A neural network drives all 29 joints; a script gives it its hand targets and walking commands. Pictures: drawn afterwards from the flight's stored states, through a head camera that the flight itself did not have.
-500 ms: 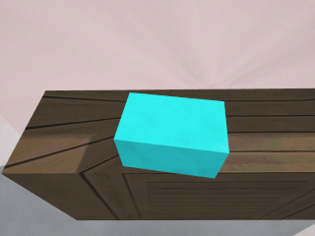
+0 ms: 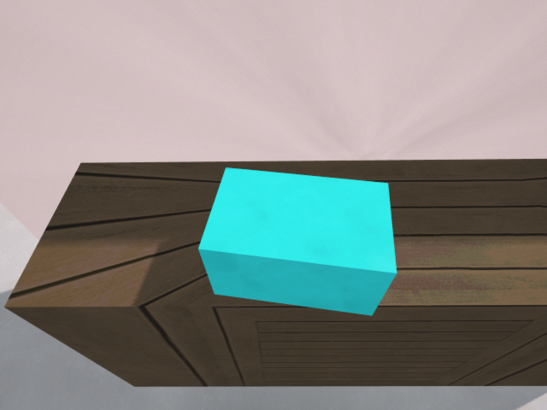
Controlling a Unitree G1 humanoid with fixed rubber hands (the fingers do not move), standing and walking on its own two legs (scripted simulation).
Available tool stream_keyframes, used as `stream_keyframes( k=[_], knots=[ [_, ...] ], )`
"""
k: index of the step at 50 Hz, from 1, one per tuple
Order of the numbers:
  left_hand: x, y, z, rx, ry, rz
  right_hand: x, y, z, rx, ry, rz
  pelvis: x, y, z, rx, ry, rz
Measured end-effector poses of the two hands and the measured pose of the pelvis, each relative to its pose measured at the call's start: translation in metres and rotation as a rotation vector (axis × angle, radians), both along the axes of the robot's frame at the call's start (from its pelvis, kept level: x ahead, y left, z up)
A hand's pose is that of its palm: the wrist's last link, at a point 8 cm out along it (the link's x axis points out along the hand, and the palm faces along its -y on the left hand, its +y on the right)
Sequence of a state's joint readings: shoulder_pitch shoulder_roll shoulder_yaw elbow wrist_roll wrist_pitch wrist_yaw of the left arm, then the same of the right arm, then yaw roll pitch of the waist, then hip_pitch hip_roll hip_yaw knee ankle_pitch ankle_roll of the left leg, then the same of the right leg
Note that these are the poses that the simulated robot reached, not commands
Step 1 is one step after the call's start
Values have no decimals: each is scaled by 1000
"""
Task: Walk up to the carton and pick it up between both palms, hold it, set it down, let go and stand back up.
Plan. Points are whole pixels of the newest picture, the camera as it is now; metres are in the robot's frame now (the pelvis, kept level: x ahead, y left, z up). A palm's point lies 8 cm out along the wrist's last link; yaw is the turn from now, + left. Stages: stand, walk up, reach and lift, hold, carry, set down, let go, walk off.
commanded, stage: stand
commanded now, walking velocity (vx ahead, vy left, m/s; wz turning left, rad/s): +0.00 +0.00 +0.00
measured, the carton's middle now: (298, 240) +0.38 -0.02 -0.01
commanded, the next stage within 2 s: walk up in 1.16 s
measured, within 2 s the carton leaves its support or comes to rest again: neither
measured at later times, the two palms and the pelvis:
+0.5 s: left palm out of the picture -0.03 +0.20 -0.15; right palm out of the picture -0.03 -0.20 -0.15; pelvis +0.00 +0.00 +0.00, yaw +0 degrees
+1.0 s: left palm out of the picture -0.04 +0.20 -0.15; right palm out of the picture -0.04 -0.20 -0.15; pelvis +0.00 +0.00 +0.00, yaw +0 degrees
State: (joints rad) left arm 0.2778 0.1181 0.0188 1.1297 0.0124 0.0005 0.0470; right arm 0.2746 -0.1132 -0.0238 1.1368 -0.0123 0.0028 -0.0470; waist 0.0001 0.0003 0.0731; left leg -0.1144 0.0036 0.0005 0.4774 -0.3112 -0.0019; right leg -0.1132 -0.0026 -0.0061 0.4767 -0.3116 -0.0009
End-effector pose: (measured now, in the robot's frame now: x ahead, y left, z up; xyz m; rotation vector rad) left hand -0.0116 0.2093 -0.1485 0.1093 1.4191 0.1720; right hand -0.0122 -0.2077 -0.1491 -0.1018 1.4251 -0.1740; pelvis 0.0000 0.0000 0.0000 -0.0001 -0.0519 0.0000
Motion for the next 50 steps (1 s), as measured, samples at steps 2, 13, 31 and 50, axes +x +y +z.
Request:
stream_keyframes(
  k=[2, 13, 31, 50],
  knots=[
    [-3, -2, 0, -4, 8, 1, -2, 2, 0, 3, 8, -1, 0, 0, 0, 0, 0, 0],
    [-13, -7, 0, -14, 40, 5, -13, 7, 0, 14, 37, -3, -1, 0, 1, 0, 0, 0],
    [-22, -10, 0, -22, 61, 6, -22, 10, 0, 21, 56, -2, -3, 0, 2, 0, 3, 0],
    [-26, -11, 0, -26, 65, 6, -26, 12, 1, 24, 60, -2, -4, 1, 2, 0, 6, 0]
  ],
)
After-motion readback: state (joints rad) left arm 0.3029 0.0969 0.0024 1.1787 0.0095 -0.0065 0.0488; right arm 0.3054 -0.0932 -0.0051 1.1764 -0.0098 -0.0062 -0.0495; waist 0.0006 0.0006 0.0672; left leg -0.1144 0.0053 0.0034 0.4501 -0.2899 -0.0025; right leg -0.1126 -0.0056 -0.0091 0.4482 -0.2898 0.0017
